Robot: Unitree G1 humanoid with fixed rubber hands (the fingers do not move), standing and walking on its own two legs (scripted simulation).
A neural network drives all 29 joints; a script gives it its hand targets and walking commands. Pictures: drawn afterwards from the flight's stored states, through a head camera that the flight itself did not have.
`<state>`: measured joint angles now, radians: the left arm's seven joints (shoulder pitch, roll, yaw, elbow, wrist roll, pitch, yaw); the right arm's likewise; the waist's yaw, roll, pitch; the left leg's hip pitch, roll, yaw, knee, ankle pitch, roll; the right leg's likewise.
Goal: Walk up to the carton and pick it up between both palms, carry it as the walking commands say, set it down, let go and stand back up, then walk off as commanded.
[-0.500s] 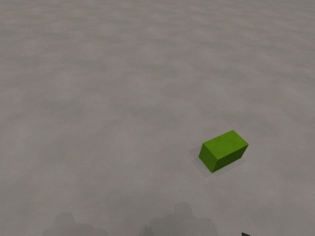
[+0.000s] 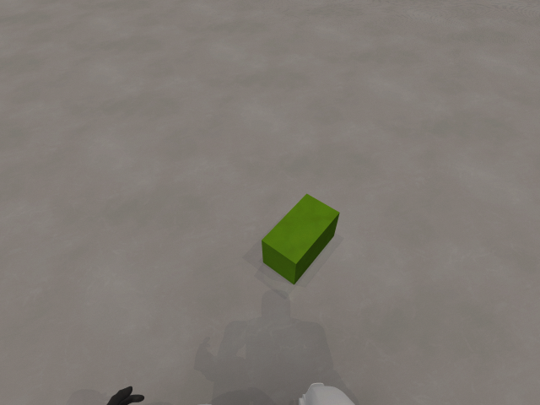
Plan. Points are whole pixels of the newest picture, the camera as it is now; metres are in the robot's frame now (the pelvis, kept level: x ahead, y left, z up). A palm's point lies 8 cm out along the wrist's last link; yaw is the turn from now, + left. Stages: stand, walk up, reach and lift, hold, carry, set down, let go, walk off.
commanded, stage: walk up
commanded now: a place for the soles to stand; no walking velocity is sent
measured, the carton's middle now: (300, 237) +0.80 -0.14 -0.66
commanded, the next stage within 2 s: none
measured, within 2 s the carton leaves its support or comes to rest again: neither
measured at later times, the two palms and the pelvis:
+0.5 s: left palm (128, 299) +0.33 +0.26 -0.10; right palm out of the picture +0.14 -0.23 -0.10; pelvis +0.22 +0.01 +0.02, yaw -9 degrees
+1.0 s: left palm (204, 256) +0.42 +0.13 -0.12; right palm (443, 276) +0.34 -0.34 -0.11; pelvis +0.32 -0.09 +0.01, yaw -8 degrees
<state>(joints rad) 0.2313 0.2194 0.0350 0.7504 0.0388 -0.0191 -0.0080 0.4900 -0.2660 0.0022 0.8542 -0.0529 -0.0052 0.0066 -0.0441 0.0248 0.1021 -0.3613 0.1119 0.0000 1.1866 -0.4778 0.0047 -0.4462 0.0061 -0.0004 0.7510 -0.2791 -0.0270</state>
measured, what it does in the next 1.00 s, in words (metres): walks ahead: left foot, then right foot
